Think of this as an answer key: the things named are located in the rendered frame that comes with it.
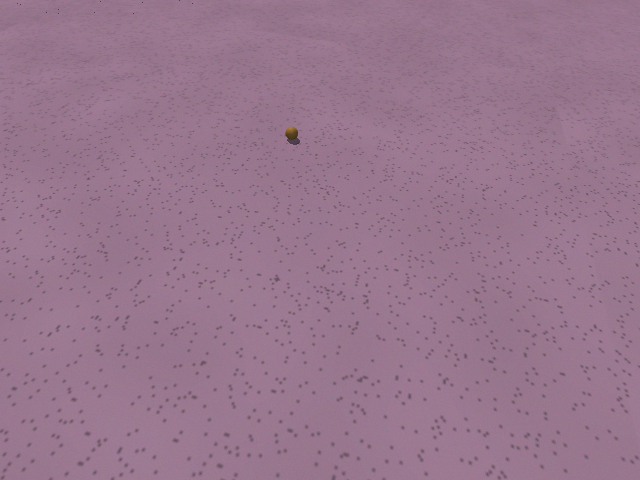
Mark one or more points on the ball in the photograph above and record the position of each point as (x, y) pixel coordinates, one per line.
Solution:
(291, 133)

